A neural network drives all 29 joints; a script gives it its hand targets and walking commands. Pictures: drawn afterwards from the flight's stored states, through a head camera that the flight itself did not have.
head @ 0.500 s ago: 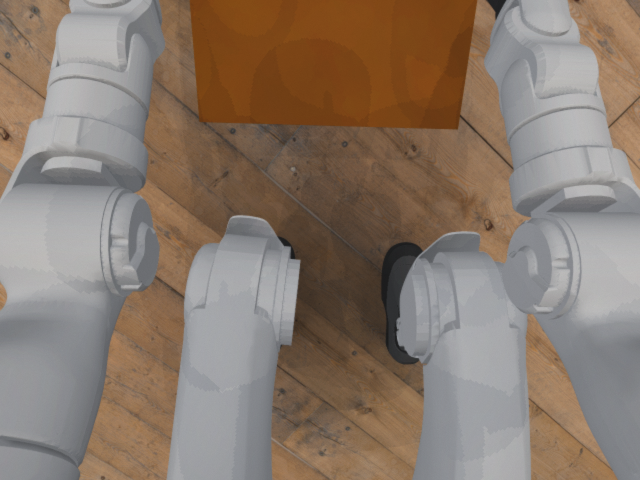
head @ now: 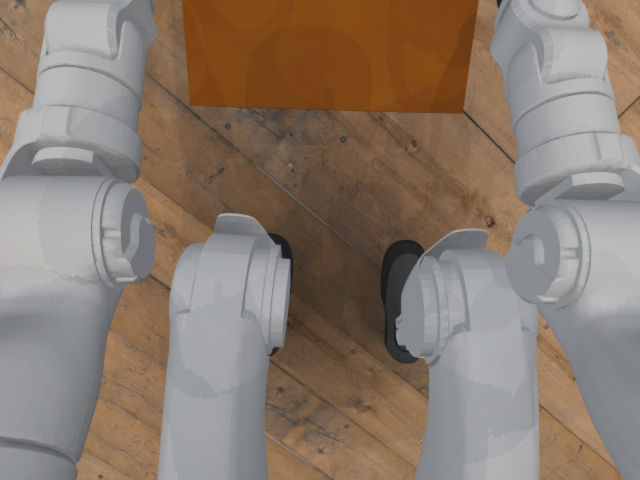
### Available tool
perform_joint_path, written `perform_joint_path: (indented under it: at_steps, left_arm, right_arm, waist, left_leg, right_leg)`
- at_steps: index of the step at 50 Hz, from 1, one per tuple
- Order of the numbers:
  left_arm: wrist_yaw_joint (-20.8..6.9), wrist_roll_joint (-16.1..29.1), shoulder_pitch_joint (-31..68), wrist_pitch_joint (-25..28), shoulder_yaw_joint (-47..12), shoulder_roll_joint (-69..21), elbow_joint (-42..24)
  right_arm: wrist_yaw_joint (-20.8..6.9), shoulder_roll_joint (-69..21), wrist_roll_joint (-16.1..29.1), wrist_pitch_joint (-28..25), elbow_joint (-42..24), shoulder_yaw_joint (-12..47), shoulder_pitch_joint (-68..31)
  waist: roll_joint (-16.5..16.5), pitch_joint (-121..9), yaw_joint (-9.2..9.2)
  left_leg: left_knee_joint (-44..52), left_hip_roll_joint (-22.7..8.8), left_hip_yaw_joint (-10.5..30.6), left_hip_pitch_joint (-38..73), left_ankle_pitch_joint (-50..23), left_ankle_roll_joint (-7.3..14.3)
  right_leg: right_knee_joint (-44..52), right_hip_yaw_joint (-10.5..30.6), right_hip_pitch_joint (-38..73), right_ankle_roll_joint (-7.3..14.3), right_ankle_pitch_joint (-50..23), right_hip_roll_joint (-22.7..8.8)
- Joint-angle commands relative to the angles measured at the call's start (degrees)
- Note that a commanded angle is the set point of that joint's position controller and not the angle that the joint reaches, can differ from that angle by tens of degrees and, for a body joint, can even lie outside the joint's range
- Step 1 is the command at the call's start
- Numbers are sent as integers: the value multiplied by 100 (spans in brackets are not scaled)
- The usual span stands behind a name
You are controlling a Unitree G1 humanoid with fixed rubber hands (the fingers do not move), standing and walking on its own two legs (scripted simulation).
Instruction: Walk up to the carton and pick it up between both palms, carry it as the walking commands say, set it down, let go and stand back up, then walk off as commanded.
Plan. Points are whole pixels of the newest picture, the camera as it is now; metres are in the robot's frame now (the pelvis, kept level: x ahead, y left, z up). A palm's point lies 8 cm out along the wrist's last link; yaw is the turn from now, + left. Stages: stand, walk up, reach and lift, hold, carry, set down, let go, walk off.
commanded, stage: set down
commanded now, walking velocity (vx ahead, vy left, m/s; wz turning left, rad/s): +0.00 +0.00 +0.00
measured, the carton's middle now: out of the picture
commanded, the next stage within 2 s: none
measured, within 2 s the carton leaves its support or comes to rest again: neither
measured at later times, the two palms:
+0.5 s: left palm out of the picture +0.54 +0.22 -0.18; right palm out of the picture +0.56 -0.12 -0.17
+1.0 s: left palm out of the picture +0.53 +0.25 -0.18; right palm out of the picture +0.55 -0.15 -0.18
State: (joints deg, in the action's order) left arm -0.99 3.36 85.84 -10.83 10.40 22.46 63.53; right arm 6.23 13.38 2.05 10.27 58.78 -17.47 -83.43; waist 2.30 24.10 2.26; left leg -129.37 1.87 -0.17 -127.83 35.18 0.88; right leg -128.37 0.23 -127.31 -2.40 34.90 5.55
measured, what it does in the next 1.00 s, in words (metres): stands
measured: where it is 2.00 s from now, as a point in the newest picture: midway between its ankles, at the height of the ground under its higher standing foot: (335, 318)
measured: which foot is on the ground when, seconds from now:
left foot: down 0.00-1.00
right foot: down 0.00-1.00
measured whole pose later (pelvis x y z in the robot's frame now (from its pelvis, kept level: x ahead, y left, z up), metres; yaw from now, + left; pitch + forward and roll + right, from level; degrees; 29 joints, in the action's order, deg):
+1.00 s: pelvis -0.01 +0.00 -0.01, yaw +0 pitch +31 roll -2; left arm 1.8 11.5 88.1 -2.9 5.2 28.7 71.0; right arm 8.1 18.9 11.2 4.1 65.7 -7.4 -85.8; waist 1.7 27.9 1.2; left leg -130.2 0.6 -0.4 -127.8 33.8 1.5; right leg -129.4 -0.7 -126.7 -1.8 34.3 3.9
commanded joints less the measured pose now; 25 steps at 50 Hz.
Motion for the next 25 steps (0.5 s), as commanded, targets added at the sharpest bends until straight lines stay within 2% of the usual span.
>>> perform_joint_path:
  at_steps: [1, 15, 25]
  left_arm:
    - [-1444, 320, 2466, 157, -1266, -4746, -794]
    - [-1470, 205, 2107, 124, -1263, -4677, -729]
    - [-1197, 82, 1965, 241, -935, -3605, -576]
  right_arm:
    - [-1400, -4731, 318, -104, -524, 1589, -2661]
    - [-1417, -4670, 352, -154, -445, 1574, -2346]
    - [-1141, -3597, 295, -298, -312, 1283, -2276]
  waist:
    - [-89, -5410, 167]
    - [-178, -5177, 145]
    - [-203, -5270, 180]
  left_leg:
    - [1084, 215, 52, 2336, -2073, 32]
    - [981, 194, 124, 2450, -2255, 25]
    - [954, 125, 101, 2646, -2085, -43]
  right_leg:
    - [719, -239, 2265, 268, -1767, 199]
    - [591, -254, 2076, 253, -1867, 208]
    - [595, -324, 2221, 191, -1674, 135]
